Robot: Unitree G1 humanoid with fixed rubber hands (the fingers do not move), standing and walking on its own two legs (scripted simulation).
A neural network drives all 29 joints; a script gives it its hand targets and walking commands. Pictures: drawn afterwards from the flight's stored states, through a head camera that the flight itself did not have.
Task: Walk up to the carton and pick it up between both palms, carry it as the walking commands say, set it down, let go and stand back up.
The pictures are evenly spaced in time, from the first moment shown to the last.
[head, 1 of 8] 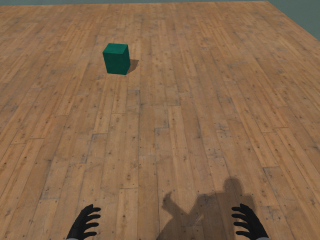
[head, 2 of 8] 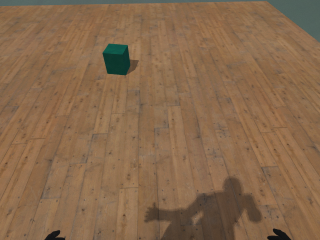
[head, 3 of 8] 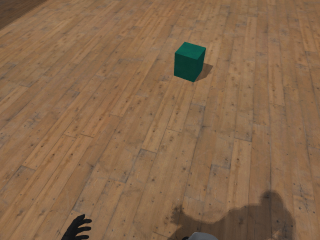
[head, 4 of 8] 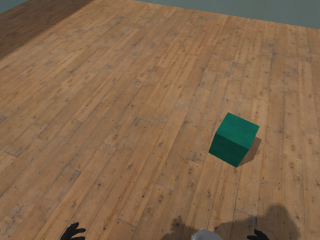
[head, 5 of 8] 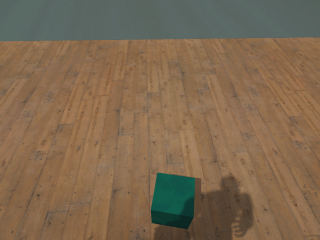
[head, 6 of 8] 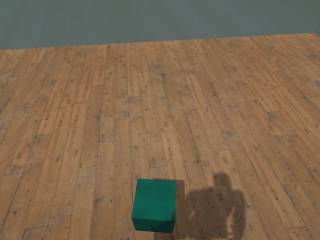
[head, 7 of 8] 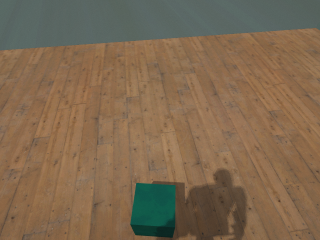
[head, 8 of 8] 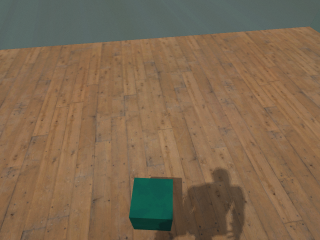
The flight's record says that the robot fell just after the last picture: no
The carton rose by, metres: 0.00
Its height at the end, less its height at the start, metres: +0.00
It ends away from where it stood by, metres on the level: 0.00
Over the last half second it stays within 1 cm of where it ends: yes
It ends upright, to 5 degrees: yes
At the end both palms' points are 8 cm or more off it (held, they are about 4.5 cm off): yes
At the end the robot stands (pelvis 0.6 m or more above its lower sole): yes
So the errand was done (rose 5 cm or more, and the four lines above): no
